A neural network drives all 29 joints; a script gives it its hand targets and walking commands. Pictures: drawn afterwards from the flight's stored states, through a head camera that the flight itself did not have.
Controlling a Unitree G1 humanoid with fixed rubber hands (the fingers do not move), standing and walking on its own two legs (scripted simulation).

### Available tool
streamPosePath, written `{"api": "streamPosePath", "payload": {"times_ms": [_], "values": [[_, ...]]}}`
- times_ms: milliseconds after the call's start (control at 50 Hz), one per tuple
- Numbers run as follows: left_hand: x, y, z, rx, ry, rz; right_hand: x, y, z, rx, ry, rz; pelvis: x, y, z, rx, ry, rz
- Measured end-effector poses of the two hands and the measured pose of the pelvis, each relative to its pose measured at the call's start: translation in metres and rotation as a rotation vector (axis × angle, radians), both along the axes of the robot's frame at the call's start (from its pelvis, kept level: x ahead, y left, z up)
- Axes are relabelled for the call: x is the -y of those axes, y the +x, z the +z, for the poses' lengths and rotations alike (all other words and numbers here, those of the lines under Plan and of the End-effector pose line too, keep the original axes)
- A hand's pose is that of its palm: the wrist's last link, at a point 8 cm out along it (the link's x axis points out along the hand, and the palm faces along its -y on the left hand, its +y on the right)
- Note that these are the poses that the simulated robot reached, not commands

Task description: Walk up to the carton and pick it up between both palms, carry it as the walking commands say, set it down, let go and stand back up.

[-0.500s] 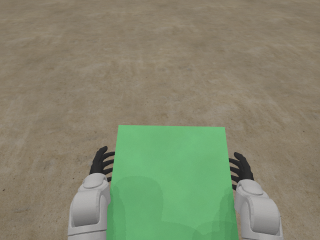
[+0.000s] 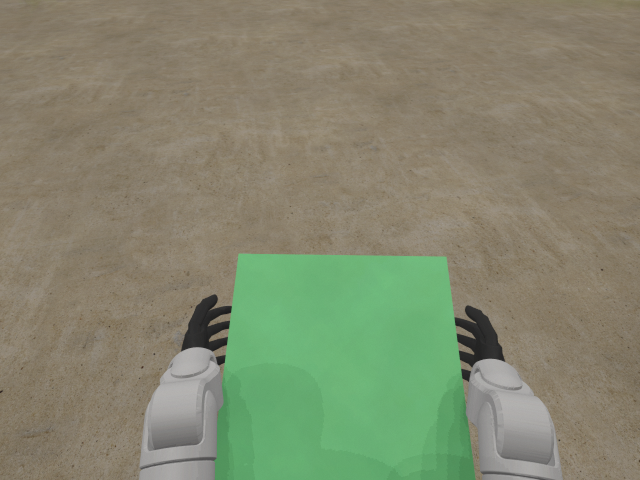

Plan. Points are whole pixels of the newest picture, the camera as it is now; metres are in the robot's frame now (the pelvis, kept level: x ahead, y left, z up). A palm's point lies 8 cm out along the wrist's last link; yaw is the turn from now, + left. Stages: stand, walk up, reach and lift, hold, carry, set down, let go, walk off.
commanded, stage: carry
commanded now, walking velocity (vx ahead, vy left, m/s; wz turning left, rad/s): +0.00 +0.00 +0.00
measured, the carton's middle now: (339, 376) +0.30 +0.00 -0.04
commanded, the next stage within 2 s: hold in 1.24 s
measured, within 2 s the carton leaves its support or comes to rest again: neither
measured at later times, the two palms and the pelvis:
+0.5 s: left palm (217, 349) +0.29 +0.16 +0.04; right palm (484, 363) +0.28 -0.18 +0.03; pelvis +0.02 -0.01 +0.00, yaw +0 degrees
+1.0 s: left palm (215, 337) +0.31 +0.17 +0.04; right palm (477, 346) +0.30 -0.17 +0.04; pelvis +0.04 -0.01 +0.00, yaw +0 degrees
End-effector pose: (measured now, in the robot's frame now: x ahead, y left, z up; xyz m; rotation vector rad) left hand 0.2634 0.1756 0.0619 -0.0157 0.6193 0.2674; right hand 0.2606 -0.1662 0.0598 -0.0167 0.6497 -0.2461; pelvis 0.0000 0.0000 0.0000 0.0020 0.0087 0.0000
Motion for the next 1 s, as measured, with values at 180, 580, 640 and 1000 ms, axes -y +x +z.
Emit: {"api": "streamPosePath", "payload": {"times_ms": [180, 580, 640, 1000], "values": [[0.002, 0.002, -0.008, -0.039, 0.003, 0.001, 0.003, 0.0, -0.012, -0.038, 0.007, 0.002, 0.003, 0.001, 0.0, -0.003, 0.005, 0.002], [0.01, 0.028, -0.016, -0.015, -0.013, -0.008, 0.011, 0.027, -0.014, -0.015, 0.001, -0.006, 0.009, 0.023, 0.0, -0.01, -0.002, 0.002], [0.009, 0.031, -0.014, -0.013, -0.004, -0.011, 0.01, 0.032, -0.011, -0.012, -0.001, 0.0, 0.008, 0.027, 0.0, -0.014, -0.001, 0.001], [0.005, 0.042, -0.021, -0.033, 0.005, -0.016, 0.006, 0.044, -0.019, -0.032, -0.015, 0.021, 0.006, 0.035, 0.0, -0.001, -0.003, 0.004]]}}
